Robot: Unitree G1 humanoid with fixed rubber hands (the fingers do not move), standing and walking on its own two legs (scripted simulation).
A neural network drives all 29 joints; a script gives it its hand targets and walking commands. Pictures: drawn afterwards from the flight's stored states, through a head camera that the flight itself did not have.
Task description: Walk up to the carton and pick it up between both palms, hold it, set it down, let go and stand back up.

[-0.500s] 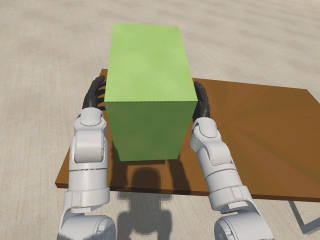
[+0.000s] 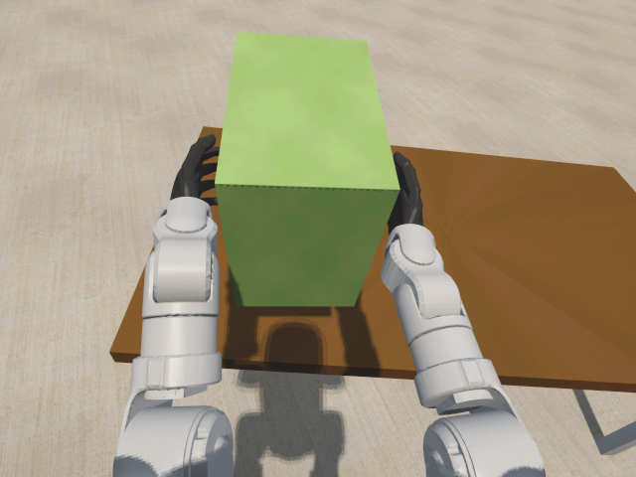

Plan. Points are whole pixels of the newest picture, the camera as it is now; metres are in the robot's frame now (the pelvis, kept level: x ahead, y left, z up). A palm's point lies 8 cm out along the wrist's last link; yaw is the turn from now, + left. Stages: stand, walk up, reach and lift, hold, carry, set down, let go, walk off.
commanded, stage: hold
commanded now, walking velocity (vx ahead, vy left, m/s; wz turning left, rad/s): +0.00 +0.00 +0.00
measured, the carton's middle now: (299, 177) +0.44 +0.00 +0.16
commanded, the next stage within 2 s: set down in 0.76 s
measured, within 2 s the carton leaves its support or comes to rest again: neither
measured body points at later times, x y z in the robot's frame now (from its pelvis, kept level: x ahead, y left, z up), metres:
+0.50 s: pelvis +0.01 +0.00 +0.00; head -0.01 +0.03 +0.45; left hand +0.38 +0.14 +0.17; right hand +0.37 -0.12 +0.16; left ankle +0.07 +0.11 -0.75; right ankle +0.02 -0.10 -0.75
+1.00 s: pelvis +0.01 +0.00 +0.00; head -0.01 +0.03 +0.45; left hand +0.38 +0.14 +0.16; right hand +0.38 -0.11 +0.15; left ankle +0.07 +0.11 -0.75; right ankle +0.02 -0.10 -0.75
